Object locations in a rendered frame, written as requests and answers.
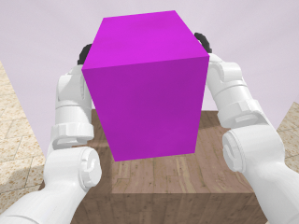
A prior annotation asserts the robot left upper arm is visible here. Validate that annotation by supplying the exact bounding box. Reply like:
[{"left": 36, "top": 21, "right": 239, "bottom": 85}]
[{"left": 0, "top": 147, "right": 102, "bottom": 224}]

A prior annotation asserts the robot left forearm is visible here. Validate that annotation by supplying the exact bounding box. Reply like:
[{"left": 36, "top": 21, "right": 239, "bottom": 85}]
[{"left": 43, "top": 64, "right": 94, "bottom": 183}]

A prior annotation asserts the robot right upper arm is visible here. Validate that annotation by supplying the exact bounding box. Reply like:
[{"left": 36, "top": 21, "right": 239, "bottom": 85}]
[{"left": 222, "top": 122, "right": 299, "bottom": 224}]

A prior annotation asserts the robot right hand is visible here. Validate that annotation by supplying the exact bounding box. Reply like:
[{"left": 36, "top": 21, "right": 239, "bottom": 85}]
[{"left": 194, "top": 33, "right": 212, "bottom": 53}]

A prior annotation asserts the robot left hand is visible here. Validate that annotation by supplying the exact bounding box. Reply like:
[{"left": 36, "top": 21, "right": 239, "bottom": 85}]
[{"left": 77, "top": 43, "right": 93, "bottom": 65}]

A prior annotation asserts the carton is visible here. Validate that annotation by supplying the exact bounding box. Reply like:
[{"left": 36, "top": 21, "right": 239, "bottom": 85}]
[{"left": 81, "top": 10, "right": 210, "bottom": 161}]

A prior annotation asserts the pedestal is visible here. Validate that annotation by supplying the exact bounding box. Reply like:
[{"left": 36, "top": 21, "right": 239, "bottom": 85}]
[{"left": 38, "top": 108, "right": 268, "bottom": 224}]

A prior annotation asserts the robot right forearm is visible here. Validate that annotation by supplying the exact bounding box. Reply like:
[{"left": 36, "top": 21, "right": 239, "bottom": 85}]
[{"left": 206, "top": 53, "right": 285, "bottom": 160}]

